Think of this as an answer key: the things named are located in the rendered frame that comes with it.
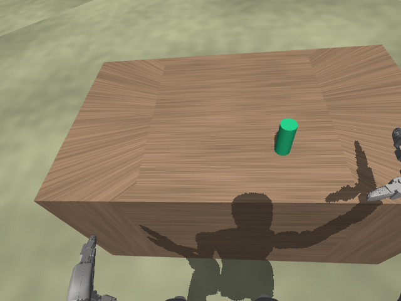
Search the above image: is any can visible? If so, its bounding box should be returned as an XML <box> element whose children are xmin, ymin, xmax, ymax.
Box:
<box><xmin>274</xmin><ymin>119</ymin><xmax>298</xmax><ymax>156</ymax></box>

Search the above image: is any right robot hand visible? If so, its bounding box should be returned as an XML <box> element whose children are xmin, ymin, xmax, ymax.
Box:
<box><xmin>366</xmin><ymin>127</ymin><xmax>401</xmax><ymax>201</ymax></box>

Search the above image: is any left robot hand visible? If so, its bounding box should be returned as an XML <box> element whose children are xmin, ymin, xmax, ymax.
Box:
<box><xmin>66</xmin><ymin>235</ymin><xmax>117</xmax><ymax>301</ymax></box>

